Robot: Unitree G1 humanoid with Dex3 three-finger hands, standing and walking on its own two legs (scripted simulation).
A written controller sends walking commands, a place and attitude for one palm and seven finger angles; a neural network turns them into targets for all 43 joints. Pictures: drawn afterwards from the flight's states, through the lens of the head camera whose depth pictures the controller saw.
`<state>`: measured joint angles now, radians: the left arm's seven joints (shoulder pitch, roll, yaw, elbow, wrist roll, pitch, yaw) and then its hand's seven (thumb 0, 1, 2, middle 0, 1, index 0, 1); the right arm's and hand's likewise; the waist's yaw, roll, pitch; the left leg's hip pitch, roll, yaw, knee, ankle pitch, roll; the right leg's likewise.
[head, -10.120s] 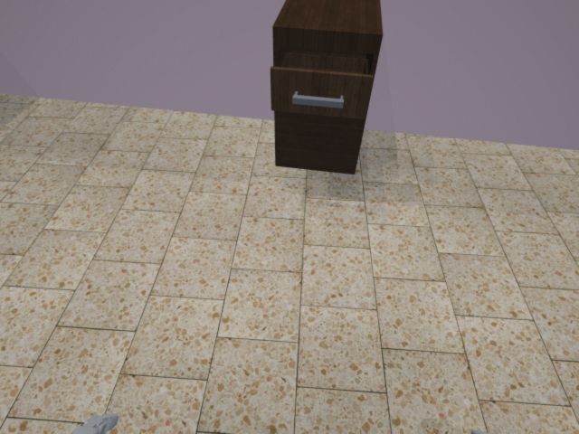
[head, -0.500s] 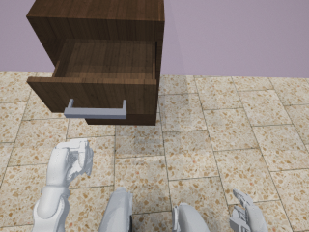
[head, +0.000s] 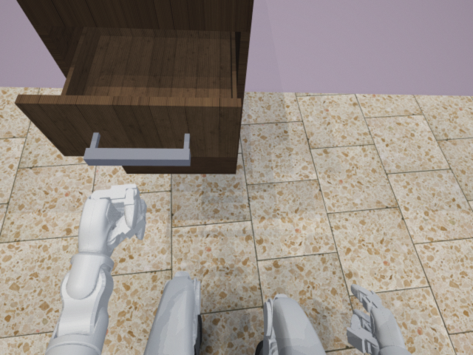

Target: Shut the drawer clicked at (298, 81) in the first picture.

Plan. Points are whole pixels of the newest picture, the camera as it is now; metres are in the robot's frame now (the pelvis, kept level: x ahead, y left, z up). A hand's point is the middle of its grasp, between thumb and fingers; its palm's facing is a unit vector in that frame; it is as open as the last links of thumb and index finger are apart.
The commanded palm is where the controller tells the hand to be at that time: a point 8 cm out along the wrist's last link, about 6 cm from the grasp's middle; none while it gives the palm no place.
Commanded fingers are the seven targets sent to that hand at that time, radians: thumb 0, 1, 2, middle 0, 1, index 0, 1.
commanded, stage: bring the fist close to the handle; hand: left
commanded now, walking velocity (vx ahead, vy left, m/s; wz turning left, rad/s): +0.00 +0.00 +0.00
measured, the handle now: (140, 147) +0.48 +0.22 -0.04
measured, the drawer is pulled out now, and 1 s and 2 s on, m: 0.20 0.20 0.14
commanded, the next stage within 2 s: push the drawer shut in 0.92 s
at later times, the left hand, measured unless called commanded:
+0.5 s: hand (151, 205) +0.36 +0.18 -0.04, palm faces +0.02 -1.00 -0.04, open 3.3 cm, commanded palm +0.35 +0.21 -0.04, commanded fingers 0.00 0.90 0.90 -1.40 -1.60 -1.40 -1.60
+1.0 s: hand (155, 201) +0.37 +0.17 -0.04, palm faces +0.02 -1.00 -0.05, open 3.3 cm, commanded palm +0.35 +0.21 -0.04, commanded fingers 0.00 0.90 0.90 -1.40 -1.60 -1.40 -1.60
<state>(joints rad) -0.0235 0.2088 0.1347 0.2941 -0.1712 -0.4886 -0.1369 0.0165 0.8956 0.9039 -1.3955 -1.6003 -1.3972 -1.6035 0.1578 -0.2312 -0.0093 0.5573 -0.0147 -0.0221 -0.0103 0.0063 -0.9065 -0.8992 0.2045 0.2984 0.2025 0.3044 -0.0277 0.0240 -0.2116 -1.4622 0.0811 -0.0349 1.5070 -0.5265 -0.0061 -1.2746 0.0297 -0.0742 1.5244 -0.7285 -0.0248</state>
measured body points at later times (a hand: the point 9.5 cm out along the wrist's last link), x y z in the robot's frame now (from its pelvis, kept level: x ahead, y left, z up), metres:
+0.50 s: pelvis -0.02 +0.00 -0.04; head +0.13 +0.03 +0.38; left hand +0.36 +0.23 -0.04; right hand +0.13 -0.26 -0.15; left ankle +0.08 +0.13 -0.56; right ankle +0.00 -0.11 -0.56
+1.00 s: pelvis -0.01 -0.01 -0.04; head +0.14 +0.01 +0.38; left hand +0.36 +0.22 -0.03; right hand +0.13 -0.26 -0.16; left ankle +0.08 +0.13 -0.56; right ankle +0.00 -0.11 -0.56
